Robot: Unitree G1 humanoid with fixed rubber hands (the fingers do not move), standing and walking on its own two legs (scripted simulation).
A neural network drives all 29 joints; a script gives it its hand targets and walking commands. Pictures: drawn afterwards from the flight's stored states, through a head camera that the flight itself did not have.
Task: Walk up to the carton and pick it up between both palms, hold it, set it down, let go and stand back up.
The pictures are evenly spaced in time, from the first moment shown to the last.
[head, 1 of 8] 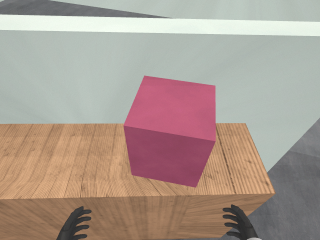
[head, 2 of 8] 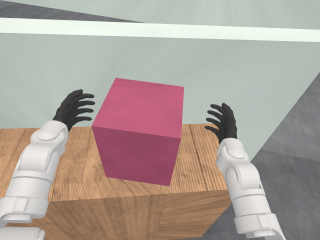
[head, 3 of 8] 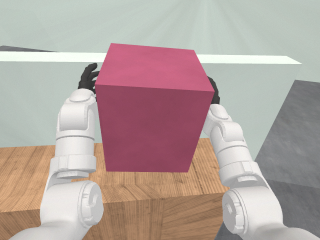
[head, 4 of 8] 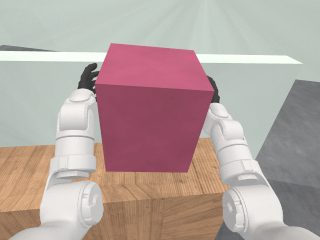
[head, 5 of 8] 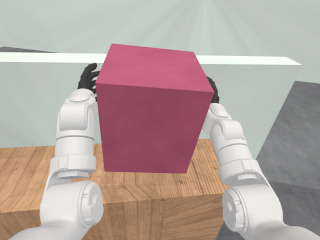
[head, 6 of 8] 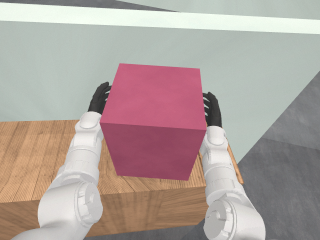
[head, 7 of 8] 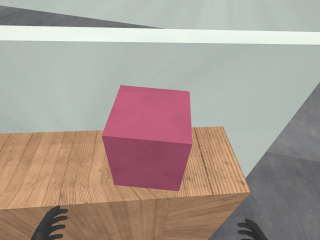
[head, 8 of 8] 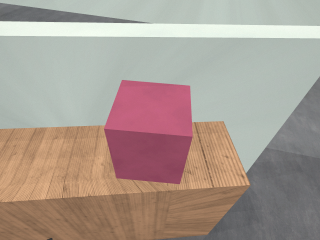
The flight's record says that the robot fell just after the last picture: no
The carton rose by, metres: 0.22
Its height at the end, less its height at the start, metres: +0.00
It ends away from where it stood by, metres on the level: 0.01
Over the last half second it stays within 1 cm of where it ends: yes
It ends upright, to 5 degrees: yes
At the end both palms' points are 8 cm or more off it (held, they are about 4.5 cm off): yes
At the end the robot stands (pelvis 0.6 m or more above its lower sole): yes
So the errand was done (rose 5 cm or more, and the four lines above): yes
